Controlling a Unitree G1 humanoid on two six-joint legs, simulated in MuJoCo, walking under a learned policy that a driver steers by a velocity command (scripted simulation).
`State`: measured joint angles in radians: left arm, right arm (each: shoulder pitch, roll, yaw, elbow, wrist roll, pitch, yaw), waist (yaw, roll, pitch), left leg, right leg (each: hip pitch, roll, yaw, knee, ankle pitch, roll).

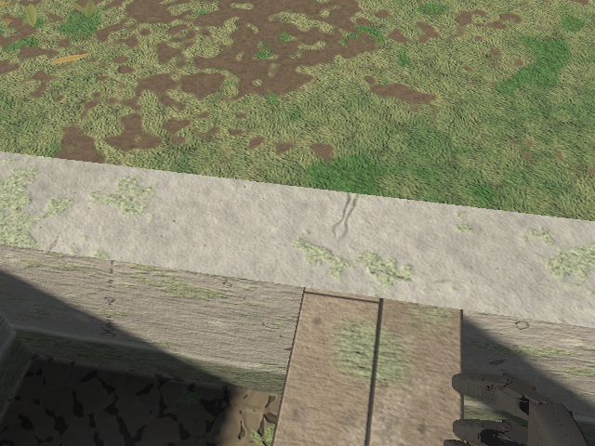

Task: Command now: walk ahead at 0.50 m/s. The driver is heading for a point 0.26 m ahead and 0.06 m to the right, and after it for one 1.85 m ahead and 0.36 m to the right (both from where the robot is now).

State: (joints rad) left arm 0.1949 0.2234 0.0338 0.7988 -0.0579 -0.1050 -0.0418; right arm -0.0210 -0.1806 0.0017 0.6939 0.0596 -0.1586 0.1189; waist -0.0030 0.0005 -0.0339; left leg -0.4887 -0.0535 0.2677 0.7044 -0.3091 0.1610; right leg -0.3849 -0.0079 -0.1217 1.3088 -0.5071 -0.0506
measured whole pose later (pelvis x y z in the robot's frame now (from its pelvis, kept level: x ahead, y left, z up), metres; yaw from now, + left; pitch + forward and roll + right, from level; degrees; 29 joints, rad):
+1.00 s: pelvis +0.21 -0.05 +0.04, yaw +1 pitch +2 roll +0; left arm 0.15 0.13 -0.04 0.80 -0.05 -0.08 -0.01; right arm 0.14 -0.13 0.04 0.86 0.05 -0.10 0.05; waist -0.04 0.00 -0.06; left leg -0.11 -0.02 0.16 0.34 -0.26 0.07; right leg -0.18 0.02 -0.24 0.33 -0.19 -0.09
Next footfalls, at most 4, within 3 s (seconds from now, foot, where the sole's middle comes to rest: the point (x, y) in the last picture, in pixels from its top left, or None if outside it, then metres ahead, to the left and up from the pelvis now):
0.32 right None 0.25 -0.11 -0.74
0.62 left None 0.20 0.02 -0.74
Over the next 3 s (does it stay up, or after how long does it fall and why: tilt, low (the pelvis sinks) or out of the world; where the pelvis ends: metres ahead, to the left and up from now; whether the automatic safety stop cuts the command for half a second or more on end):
stays up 0.22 -0.04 0.05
